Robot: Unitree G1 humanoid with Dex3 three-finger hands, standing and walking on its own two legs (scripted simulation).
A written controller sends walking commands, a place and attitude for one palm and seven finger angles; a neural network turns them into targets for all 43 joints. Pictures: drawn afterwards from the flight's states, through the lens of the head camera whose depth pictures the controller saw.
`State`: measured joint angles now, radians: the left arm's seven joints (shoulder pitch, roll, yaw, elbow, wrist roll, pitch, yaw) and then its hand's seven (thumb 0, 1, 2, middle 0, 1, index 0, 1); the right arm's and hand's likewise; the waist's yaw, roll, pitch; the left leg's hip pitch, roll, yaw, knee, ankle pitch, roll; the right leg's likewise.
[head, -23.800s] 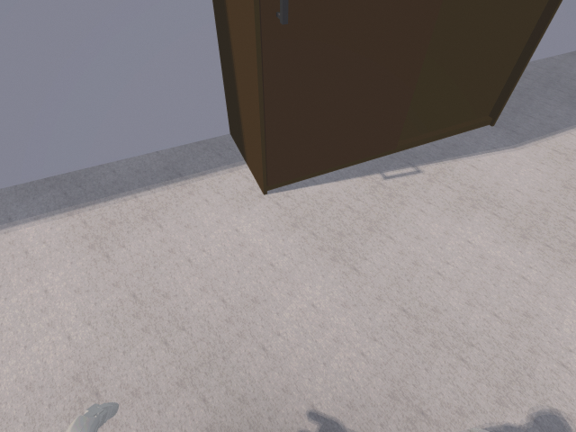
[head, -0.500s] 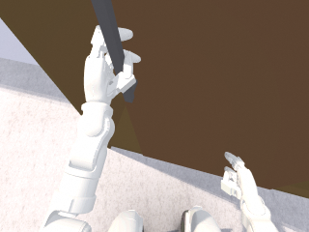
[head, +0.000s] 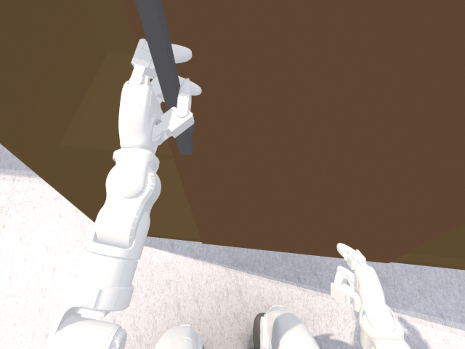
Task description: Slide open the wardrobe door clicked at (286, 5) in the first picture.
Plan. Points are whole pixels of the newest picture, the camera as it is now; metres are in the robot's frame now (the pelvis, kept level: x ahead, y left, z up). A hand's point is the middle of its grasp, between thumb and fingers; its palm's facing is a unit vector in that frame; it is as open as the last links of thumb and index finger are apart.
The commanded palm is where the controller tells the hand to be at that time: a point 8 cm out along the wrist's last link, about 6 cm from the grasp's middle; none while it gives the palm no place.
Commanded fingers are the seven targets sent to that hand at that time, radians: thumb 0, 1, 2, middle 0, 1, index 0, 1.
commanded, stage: step sideways, sliding the door along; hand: left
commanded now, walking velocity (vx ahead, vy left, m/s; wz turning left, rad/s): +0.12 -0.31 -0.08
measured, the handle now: (172, 69) +0.44 +0.12 +0.21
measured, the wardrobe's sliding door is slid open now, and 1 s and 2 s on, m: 0.39 0.46 0.46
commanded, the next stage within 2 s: stop walking and hold the door there in 0.50 s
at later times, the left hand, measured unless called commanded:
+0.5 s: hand (249, 113) +0.39 +0.01 +0.19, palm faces +0.20 -0.98 -0.07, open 6.2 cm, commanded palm +0.36 -0.01 +0.19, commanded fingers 0.00 0.90 0.90 -0.45 -1.40 -0.45 -1.40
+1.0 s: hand (248, 111) +0.39 +0.01 +0.19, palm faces +0.37 -0.91 -0.17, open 6.3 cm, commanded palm +0.36 +0.05 +0.17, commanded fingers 0.00 0.90 0.90 -0.45 -1.40 -0.45 -1.40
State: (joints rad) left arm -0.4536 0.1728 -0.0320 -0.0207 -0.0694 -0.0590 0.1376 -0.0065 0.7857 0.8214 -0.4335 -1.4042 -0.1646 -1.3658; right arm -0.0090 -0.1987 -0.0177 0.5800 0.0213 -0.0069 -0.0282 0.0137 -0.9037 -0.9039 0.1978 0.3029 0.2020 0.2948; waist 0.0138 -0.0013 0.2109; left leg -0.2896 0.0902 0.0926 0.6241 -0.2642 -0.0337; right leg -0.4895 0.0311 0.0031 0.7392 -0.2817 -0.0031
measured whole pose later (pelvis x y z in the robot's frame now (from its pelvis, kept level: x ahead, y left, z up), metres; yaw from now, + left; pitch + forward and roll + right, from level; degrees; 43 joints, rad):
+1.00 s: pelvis -0.04 -0.22 +0.01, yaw -2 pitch -1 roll +0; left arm -0.62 0.41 0.25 0.61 -0.06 0.00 0.15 -0.02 0.73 0.83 -0.39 -1.35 -0.22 -1.33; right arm 0.16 -0.31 -0.01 0.67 0.06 0.00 -0.09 0.01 -0.90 -0.90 0.20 0.30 0.20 0.29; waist 0.00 0.01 0.04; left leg -0.25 0.03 0.20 0.56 -0.30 0.05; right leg -0.29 -0.04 -0.07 0.59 -0.29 0.00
